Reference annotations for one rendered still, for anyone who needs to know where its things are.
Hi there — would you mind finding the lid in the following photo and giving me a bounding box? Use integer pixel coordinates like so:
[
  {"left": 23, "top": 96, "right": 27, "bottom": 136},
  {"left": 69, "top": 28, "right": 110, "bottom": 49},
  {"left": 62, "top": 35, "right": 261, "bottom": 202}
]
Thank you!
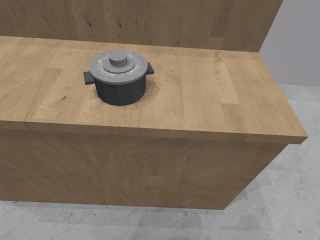
[{"left": 89, "top": 49, "right": 148, "bottom": 85}]

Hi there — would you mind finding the table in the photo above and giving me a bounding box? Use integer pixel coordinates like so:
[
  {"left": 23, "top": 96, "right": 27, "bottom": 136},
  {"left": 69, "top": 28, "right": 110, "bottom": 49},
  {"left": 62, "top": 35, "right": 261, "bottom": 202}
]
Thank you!
[{"left": 0, "top": 0, "right": 309, "bottom": 210}]

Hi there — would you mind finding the pot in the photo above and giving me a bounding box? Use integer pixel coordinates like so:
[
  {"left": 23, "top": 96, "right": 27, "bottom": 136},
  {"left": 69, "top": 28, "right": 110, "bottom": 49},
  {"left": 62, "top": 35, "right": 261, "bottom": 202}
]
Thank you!
[{"left": 83, "top": 62, "right": 154, "bottom": 106}]

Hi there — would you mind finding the knob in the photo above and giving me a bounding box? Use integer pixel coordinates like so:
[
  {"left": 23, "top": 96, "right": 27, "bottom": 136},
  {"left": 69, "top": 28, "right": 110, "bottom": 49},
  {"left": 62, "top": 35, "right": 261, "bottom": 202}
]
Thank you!
[{"left": 108, "top": 51, "right": 127, "bottom": 66}]

